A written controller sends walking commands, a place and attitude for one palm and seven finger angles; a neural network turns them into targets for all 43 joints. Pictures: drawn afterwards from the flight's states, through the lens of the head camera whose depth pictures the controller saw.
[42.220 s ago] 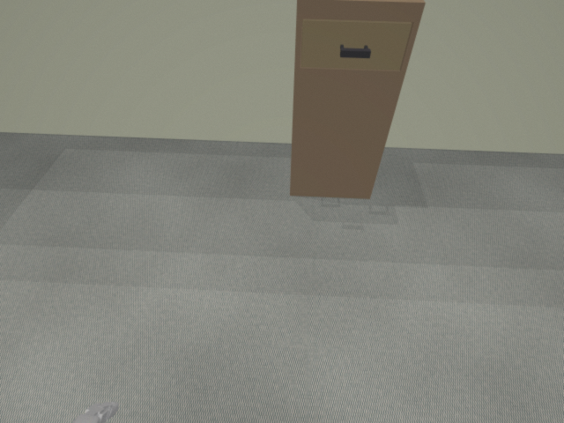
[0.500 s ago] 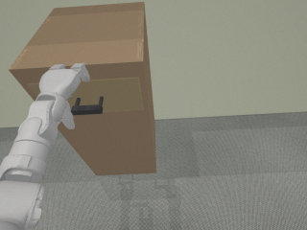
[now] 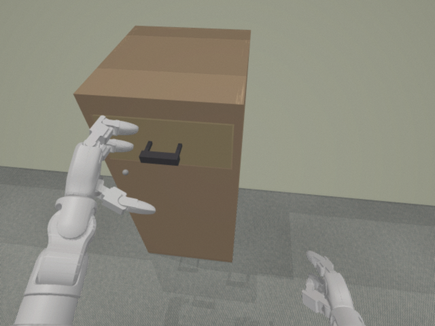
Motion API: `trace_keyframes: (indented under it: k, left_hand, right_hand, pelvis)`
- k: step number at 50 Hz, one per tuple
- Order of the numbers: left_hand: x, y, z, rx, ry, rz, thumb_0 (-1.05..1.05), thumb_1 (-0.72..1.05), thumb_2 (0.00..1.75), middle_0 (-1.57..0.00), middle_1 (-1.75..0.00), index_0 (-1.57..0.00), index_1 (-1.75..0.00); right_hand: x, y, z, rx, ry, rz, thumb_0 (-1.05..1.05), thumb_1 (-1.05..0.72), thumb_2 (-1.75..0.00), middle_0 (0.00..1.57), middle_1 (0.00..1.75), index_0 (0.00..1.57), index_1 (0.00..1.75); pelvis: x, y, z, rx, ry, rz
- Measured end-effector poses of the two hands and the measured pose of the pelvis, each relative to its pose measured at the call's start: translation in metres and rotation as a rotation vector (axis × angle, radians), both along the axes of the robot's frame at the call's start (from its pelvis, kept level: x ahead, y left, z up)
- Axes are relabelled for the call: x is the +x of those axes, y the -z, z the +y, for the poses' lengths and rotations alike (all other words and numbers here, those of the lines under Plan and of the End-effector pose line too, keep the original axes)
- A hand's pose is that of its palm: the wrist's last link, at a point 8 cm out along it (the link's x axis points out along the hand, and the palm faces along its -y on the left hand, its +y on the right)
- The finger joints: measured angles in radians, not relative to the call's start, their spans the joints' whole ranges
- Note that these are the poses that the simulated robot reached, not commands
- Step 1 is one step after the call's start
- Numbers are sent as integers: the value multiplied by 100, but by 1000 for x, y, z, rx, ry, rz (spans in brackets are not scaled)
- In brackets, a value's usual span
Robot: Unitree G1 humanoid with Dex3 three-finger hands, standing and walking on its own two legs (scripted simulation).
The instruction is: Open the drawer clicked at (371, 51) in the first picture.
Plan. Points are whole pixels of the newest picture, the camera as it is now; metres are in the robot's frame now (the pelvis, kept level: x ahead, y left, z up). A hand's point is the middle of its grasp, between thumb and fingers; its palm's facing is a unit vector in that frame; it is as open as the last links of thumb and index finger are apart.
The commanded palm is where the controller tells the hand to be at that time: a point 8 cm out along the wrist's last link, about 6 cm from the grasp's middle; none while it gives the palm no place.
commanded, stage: draw the hand back to the body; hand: left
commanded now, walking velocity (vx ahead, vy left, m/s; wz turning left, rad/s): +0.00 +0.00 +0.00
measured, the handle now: (162, 152) +0.52 +0.22 -0.02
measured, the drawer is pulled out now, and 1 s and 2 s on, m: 0.00 0.00 0.00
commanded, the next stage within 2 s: step back with the hand held close in 0.82 s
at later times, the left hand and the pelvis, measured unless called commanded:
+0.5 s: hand (70, 236) +0.19 +0.23 +0.16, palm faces +0.37 -0.84 -0.38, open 9.7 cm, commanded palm +0.13 +0.27 +0.17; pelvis +0.00 -0.01 +0.00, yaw +0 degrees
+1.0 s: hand (62, 259) +0.16 +0.22 +0.16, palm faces +0.42 -0.81 -0.41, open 7.5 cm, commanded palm +0.10 +0.26 +0.17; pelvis -0.02 -0.02 +0.00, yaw +1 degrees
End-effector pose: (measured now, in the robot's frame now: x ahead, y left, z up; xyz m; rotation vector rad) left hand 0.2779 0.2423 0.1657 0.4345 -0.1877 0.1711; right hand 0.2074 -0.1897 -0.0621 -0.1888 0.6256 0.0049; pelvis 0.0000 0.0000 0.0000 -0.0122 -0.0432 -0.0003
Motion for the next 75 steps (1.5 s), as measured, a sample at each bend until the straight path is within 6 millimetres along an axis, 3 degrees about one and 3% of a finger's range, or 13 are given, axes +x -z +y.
trace_keyframes:
  k: [3,8,16,23,31,39,50,58,62,70,75]
  left_hand:
    - [-14,-3,9,-106,-40,-66,0,-33,36,-31,-110,-30,-109]
    - [-36,-10,26,-123,-112,-109,0,-19,43,-29,-101,-29,-100]
    - [-78,-10,19,-75,-117,-81,0,8,54,-27,-83,-26,-83]
    - [-119,-5,22,-25,-163,-30,0,32,65,-25,-68,-25,-67]
    - [-161,-8,19,6,-220,-35,1,60,77,-23,-50,-23,-49]
    - [-167,-4,16,-20,-247,-49,1,81,86,-22,-36,-21,-35]
    - [-164,-6,15,30,-235,-51,2,88,89,-21,-31,-21,-30]
    - [-150,21,23,1,-192,19,2,89,89,-21,-31,-21,-30]
    - [-150,21,27,20,-144,10,2,89,89,-21,-31,-21,-30]
    - [-173,-2,36,85,-91,-131,2,89,89,-21,-31,-21,-30]
    - [-193,1,45,81,-152,-146,2,89,89,-21,-31,-21,-30]
  right_hand:
    - [-7,-1,1,-7,-2,-4,1,-90,-90,21,30,21,30]
    - [-24,11,-9,-24,6,40,1,-90,-90,21,30,21,30]
    - [-45,24,-32,-45,40,91,1,-90,-90,21,30,21,30]
    - [-46,18,-42,-51,66,40,1,-90,-90,20,30,21,30]
    - [-39,9,-40,-38,38,-50,1,-90,-90,20,30,20,30]
    - [-43,9,-34,-28,12,-68,1,-90,-90,20,30,21,30]
    - [-59,17,-44,-50,34,-10,1,-90,-90,21,30,21,30]
    - [-92,18,-65,-162,131,130,1,-90,-90,21,30,21,30]
    - [-105,11,-66,-194,168,131,1,-90,-90,21,30,21,30]
    - [-112,4,-48,-178,156,42,1,-90,-90,20,30,21,30]
    - [-118,9,-34,-146,133,-4,1,-90,-90,21,30,21,30]
  pelvis:
    - [4,-1,-1,-4,2,-13]
    - [7,-1,-1,-7,2,-17]
    - [6,-1,-1,-4,6,-8]
    - [0,1,-8,-1,8,-15]
    - [-12,2,-14,0,-4,-35]
    - [-24,3,-21,2,-12,-48]
    - [-25,5,-22,-7,-15,-15]
    - [-29,9,-10,-4,-11,61]
    - [-32,11,-5,1,-10,69]
    - [-50,18,5,-3,-2,64]
    - [-63,23,8,2,10,55]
